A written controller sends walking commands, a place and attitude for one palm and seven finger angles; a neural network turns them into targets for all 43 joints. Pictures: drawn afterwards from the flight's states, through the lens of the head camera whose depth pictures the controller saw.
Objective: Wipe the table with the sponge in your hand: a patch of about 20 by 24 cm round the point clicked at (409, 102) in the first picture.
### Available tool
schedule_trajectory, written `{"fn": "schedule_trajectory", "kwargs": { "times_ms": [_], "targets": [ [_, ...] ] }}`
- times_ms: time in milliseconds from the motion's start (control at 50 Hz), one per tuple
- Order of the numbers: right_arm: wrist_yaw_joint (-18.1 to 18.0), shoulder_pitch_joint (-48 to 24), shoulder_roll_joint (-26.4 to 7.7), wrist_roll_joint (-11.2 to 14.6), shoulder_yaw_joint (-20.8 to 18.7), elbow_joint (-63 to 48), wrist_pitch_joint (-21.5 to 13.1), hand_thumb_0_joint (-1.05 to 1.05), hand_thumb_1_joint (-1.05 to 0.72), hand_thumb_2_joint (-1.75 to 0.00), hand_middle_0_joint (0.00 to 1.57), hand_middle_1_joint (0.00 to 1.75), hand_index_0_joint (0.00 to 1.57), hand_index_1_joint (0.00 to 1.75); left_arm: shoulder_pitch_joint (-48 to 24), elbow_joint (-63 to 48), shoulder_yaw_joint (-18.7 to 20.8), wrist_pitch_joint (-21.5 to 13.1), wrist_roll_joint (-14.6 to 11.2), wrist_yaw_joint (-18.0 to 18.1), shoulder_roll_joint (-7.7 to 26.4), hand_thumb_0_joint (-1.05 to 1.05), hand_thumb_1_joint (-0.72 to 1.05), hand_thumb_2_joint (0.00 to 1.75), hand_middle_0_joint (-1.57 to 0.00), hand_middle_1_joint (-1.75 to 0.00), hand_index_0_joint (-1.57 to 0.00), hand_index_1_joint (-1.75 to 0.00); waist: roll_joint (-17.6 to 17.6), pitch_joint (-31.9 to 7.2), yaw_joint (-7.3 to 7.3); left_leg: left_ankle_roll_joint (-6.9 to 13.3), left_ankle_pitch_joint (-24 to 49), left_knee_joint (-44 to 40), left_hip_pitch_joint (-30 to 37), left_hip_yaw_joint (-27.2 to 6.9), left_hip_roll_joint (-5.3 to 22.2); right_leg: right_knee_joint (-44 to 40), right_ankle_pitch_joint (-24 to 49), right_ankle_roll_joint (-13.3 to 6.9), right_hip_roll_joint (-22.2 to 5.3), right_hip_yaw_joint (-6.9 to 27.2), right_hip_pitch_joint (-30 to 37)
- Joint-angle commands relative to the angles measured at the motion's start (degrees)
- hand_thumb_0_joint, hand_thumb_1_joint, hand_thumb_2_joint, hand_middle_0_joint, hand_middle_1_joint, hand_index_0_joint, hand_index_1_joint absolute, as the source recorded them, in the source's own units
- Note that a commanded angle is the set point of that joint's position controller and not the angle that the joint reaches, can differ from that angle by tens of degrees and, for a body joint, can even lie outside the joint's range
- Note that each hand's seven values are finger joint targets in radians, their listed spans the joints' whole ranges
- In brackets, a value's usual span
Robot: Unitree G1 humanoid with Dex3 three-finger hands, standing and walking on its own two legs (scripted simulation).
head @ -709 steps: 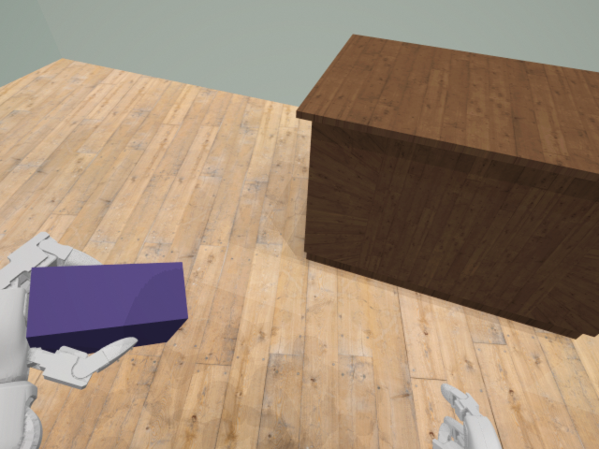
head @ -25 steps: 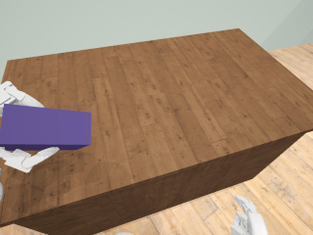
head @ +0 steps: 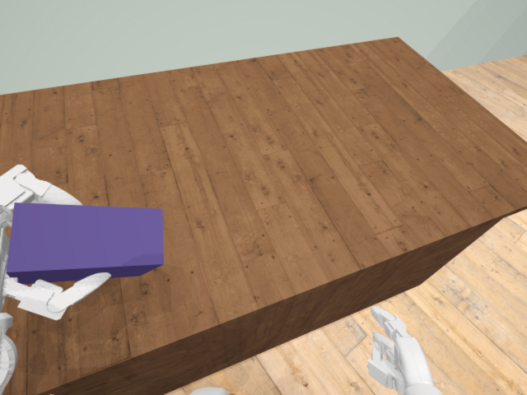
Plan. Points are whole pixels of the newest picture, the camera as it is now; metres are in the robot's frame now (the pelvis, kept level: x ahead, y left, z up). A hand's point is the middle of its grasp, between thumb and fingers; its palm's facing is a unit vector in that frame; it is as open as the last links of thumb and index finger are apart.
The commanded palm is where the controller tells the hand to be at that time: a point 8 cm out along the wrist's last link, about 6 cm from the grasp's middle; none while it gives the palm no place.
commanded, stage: come to a stop and stand still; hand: left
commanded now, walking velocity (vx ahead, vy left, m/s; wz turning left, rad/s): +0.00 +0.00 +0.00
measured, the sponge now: (111, 246) +0.24 +0.20 +0.14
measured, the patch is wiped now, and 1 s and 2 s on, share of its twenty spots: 0.00 0.00 0.00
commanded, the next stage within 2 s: look again from close up in 0.74 s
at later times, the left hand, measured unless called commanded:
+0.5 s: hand (96, 270) +0.20 +0.20 +0.17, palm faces +0.36 -0.86 -0.36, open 10.2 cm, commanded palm +0.15 +0.24 +0.18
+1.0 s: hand (86, 277) +0.20 +0.20 +0.16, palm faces +0.36 -0.86 -0.36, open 10.2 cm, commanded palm +0.14 +0.24 +0.18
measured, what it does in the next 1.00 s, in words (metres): stands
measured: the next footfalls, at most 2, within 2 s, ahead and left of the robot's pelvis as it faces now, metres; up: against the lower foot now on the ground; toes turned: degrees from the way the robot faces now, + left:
none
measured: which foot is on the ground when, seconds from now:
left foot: down 0.00-1.00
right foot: down 0.00-1.00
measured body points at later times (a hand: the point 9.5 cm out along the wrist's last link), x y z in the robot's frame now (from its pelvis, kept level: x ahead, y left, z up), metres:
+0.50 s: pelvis -0.01 -0.04 +0.01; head -0.01 -0.03 +0.46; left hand +0.18 +0.24 +0.19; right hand +0.16 -0.29 -0.06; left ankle +0.05 +0.06 -0.73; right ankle +0.00 -0.15 -0.73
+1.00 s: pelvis -0.01 -0.04 +0.01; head -0.01 -0.03 +0.46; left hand +0.17 +0.25 +0.18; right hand +0.17 -0.26 -0.06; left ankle +0.05 +0.06 -0.73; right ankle +0.00 -0.15 -0.73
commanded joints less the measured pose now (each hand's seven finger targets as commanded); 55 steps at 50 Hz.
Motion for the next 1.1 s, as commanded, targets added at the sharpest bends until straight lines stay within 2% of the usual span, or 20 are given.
{"fn": "schedule_trajectory", "kwargs": {
  "times_ms": [0,20,100,120,200,220,260,300,320,360,400,420,500,520,600,620,800,820,880,1080],
  "targets": [
    [-1.8,-3.4,-9.4,0.9,-4.0,-8.6,-1.7,0.00,-0.90,-0.90,0.20,0.30,0.20,0.30,0.6,-7.6,8.0,-3.5,-1.1,0.9,10.0,0.00,0.10,1.30,-1.20,-1.60,-1.20,-1.60,6.8,-11.9,-0.97,-7.1,2.9,-12.2,8.7,-11.9,11.0,-4.2,2.0,-1.4,0.3,-1.2,-0.8],
    [-1.8,-3.0,-8.8,0.4,-3.5,-8.7,-1.3,0.00,-0.90,-0.90,0.20,0.30,0.20,0.30,0.9,-7.1,5.5,-3.6,-1.6,0.5,6.7,0.00,0.10,1.30,-1.20,-1.60,-1.20,-1.60,6.2,-11.7,-1.17,-7.0,-2.3,-13.5,6.3,-12.4,10.6,-4.9,2.2,-1.4,0.5,-1.1,0.2],
    [-2.7,-4.4,-8.7,1.1,-3.5,-8.9,-1.6,0.00,-0.90,-0.90,0.20,0.30,0.20,0.30,-1.6,-7.8,6.6,-3.4,-1.3,0.9,9.2,0.00,0.10,1.30,-1.20,-1.60,-1.20,-1.60,7.5,-11.9,-1.09,-6.0,-8.3,-14.5,7.0,-11.2,10.0,-6.3,1.8,-1.7,-0.5,0.7,0.2],
    [-2.7,-3.8,-8.5,0.6,-3.2,-8.6,-1.6,0.00,-0.90,-0.90,0.20,0.30,0.20,0.30,-2.0,-7.4,3.7,-3.6,-1.5,0.6,5.9,0.00,0.10,1.30,-1.20,-1.60,-1.20,-1.60,7.1,-11.7,-1.23,-5.5,-10.1,-14.6,5.6,-11.4,9.9,-6.9,2.4,-1.6,-0.2,0.5,0.6],
    [-3.3,-4.8,-8.7,1.3,-3.3,-8.5,-2.3,0.00,-0.90,-0.90,0.20,0.30,0.20,0.30,-4.4,-7.2,4.9,-3.1,-1.5,1.0,8.8,0.00,0.10,1.30,-1.20,-1.60,-1.20,-1.60,3.3,-11.5,-1.50,-4.4,-7.1,-11.0,7.2,-10.4,8.6,-10.1,2.4,-2.3,-2.3,3.8,-1.0],
    [-3.3,-4.0,-8.6,0.8,-3.2,-8.0,-2.3,0.00,-0.90,-0.90,0.20,0.30,0.20,0.30,-4.1,-6.4,2.6,-3.4,-1.8,0.7,6.0,0.00,0.10,1.30,-1.20,-1.60,-1.20,-1.60,2.6,-11.4,-1.63,-3.8,-6.9,-10.0,6.5,-10.2,8.4,-10.8,2.9,-2.3,-2.3,3.7,-1.1],
    [-3.4,-4.0,-8.7,1.2,-3.5,-8.2,-2.5,0.00,-0.90,-0.90,0.20,0.30,0.20,0.30,-5.0,-6.9,2.6,-3.4,-1.9,0.8,6.8,0.00,0.10,1.30,-1.20,-1.60,-1.20,-1.60,5.6,-11.1,-1.83,-3.7,-6.4,-9.2,6.5,-10.1,8.0,-11.4,2.5,-2.8,-3.0,5.2,-1.7],
    [-3.6,-4.8,-9.0,1.5,-3.5,-8.0,-2.5,0.00,-0.90,-0.90,0.20,0.30,0.20,0.30,-5.3,-7.5,4.6,-3.2,-1.6,1.4,9.3,0.00,0.10,1.30,-1.20,-1.60,-1.20,-1.60,5.7,-10.7,-1.68,-3.7,-5.5,-8.4,6.9,-10.1,7.8,-11.6,2.0,-2.9,-3.5,5.9,-2.4],
    [-3.6,-4.0,-8.7,1.0,-3.3,-7.6,-2.4,0.00,-0.90,-0.90,0.20,0.30,0.20,0.30,-4.2,-5.9,2.9,-3.6,-2.1,1.1,6.8,0.00,0.10,1.30,-1.20,-1.60,-1.20,-1.60,4.0,-10.3,-1.59,-3.4,-6.1,-8.1,5.6,-10.1,7.7,-12.5,1.7,-2.8,-3.2,5.2,-2.3],
    [-3.7,-3.7,-8.9,1.5,-3.8,-7.8,-2.5,0.00,-0.90,-0.90,0.20,0.30,0.20,0.30,-4.2,-6.5,3.6,-3.8,-2.2,1.1,7.7,0.00,0.10,1.30,-1.20,-1.60,-1.20,-1.60,5.3,-10.7,-1.85,-3.3,-4.7,-6.9,5.6,-10.0,7.5,-12.5,2.7,-3.2,-3.8,6.2,-1.9],
    [-3.7,-4.7,-9.1,1.8,-3.7,-7.9,-2.6,0.00,-0.90,-0.90,0.20,0.30,0.20,0.30,-3.4,-7.0,5.0,-3.9,-2.2,1.4,9.4,0.00,0.10,1.30,-1.20,-1.60,-1.20,-1.60,5.9,-10.7,-1.68,-3.5,-3.2,-7.0,6.9,-10.3,7.7,-11.9,3.2,-3.1,-3.9,5.8,-2.6],
    [-3.6,-3.8,-9.0,1.3,-3.5,-7.6,-2.4,0.00,-0.90,-0.90,0.20,0.30,0.20,0.30,-2.4,-6.0,3.3,-4.3,-2.6,1.0,7.1,0.00,0.10,1.30,-1.20,-1.60,-1.20,-1.60,5.3,-10.4,-1.69,-3.3,-3.5,-7.3,5.5,-10.6,7.8,-12.1,3.5,-2.9,-3.2,4.8,-2.1],
    [-3.8,-4.4,-9.1,1.9,-3.7,-7.9,-2.6,0.00,-0.90,-0.90,0.20,0.30,0.20,0.30,-1.3,-5.8,5.0,-4.3,-2.9,1.1,9.1,0.00,0.10,1.30,-1.20,-1.60,-1.20,-1.60,5.5,-10.6,-1.67,-3.3,-0.1,-7.0,6.3,-10.3,7.8,-11.6,7.0,-2.9,-3.8,5.5,-1.1],
    [-3.6,-3.5,-9.2,1.4,-3.5,-7.6,-2.5,0.00,-0.90,-0.90,0.20,0.30,0.20,0.30,-0.9,-4.8,3.2,-4.6,-3.1,0.6,6.8,0.00,0.10,1.30,-1.20,-1.60,-1.20,-1.60,4.5,-10.5,-1.71,-3.1,-0.3,-7.3,5.6,-10.6,7.9,-11.7,7.0,-2.6,-3.2,4.7,-0.9],
    [-3.8,-4.0,-9.3,1.9,-3.6,-7.6,-2.7,0.00,-0.90,-0.90,0.20,0.30,0.20,0.30,-1.8,-5.3,4.0,-4.3,-3.1,0.7,8.5,0.00,0.10,1.30,-1.20,-1.60,-1.20,-1.60,4.8,-10.7,-1.73,-3.2,1.0,-6.9,7.1,-10.3,7.9,-11.8,7.9,-2.7,-3.7,5.6,-1.0],
    [-3.8,-3.5,-9.3,1.4,-3.4,-7.3,-2.6,0.00,-0.90,-0.90,0.20,0.30,0.20,0.30,-1.6,-4.1,2.9,-4.6,-3.3,0.4,7.0,0.00,0.10,1.30,-1.20,-1.60,-1.20,-1.60,3.4,-10.4,-1.64,-3.0,0.4,-7.2,6.2,-10.3,8.0,-12.4,7.7,-2.4,-3.2,5.0,-1.0],
    [-3.9,-4.3,-9.2,1.7,-3.3,-7.1,-3.0,0.00,-0.90,-0.90,0.20,0.30,0.20,0.30,-3.8,-6.5,3.5,-4.1,-3.1,0.6,8.6,0.00,0.10,1.30,-1.20,-1.60,-1.20,-1.60,6.3,-11.1,-1.54,-3.1,0.3,-8.3,8.4,-10.7,8.1,-12.2,7.1,-2.6,-3.4,5.3,-0.6],
    [-3.9,-3.9,-9.0,1.2,-3.0,-6.8,-3.0,0.00,-0.90,-0.90,0.20,0.30,0.20,0.30,-3.4,-5.9,2.1,-4.5,-3.2,0.3,6.9,0.00,0.10,1.30,-1.20,-1.60,-1.20,-1.60,6.0,-10.8,-1.44,-2.8,-0.6,-9.2,7.7,-11.1,8.4,-12.3,7.0,-2.3,-2.7,4.5,-0.5],
    [-3.9,-3.6,-8.7,1.4,-3.2,-7.2,-3.1,0.00,-0.90,-0.90,0.20,0.30,0.20,0.30,-2.3,-5.6,2.9,-4.2,-3.3,0.2,7.4,0.00,0.10,1.30,-1.20,-1.60,-1.20,-1.60,4.3,-11.4,-1.43,-2.9,0.9,-8.6,7.7,-10.8,8.2,-12.6,9.2,-2.4,-3.1,5.0,0.7],
    [-4.1,-4.0,-8.3,1.2,-2.9,-7.3,-3.3,0.00,-0.90,-0.90,0.20,0.30,0.20,0.30,-3.1,-5.6,2.5,-4.1,-2.9,0.2,7.3,0.00,0.10,1.30,-1.20,-1.60,-1.20,-1.60,6.4,-10.0,-1.19,-3.1,-5.6,-12.8,7.3,-12.2,9.0,-12.6,4.0,-2.0,-2.0,4.2,-0.3]
  ]
}}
